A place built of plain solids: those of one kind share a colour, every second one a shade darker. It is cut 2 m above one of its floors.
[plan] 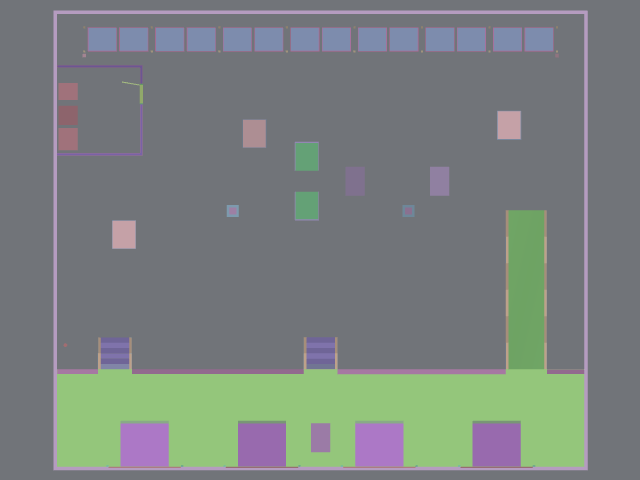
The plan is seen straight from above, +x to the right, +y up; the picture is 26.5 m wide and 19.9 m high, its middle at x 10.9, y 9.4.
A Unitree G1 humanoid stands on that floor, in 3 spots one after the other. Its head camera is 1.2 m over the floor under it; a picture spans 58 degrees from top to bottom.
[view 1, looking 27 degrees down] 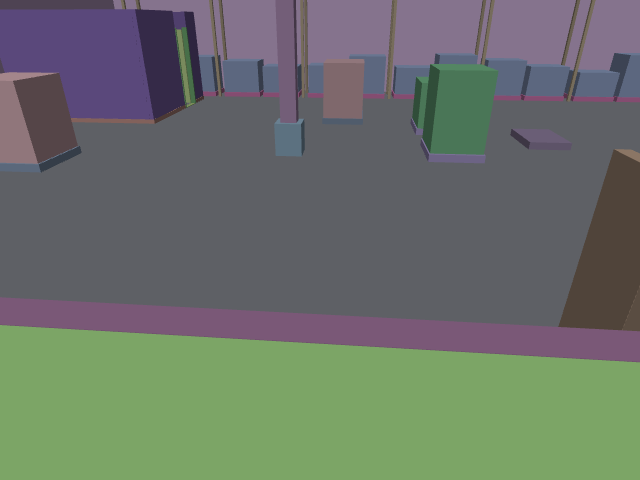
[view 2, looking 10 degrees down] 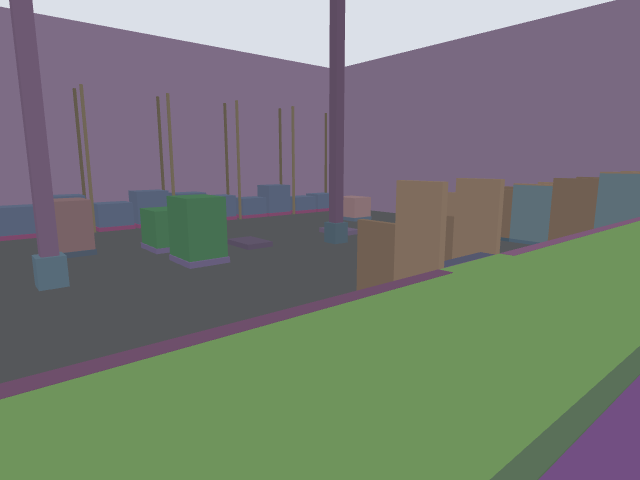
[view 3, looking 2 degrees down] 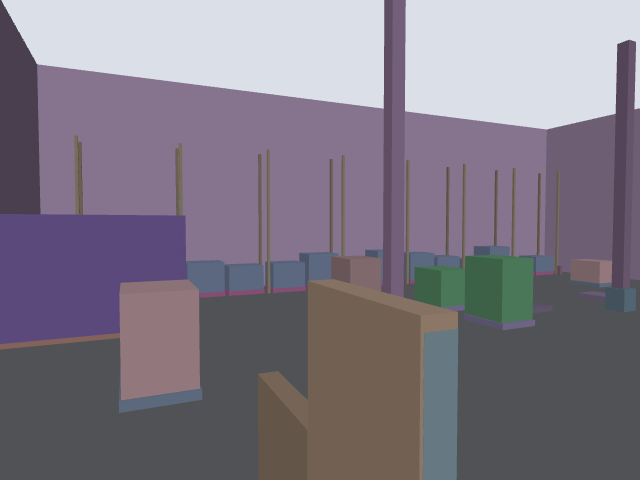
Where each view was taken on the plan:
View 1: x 8.57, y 2.44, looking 95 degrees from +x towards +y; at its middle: ground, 5.07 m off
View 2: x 6.06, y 1.20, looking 50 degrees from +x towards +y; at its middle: ground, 13.24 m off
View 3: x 2.40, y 3.26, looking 66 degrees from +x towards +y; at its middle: wall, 16.98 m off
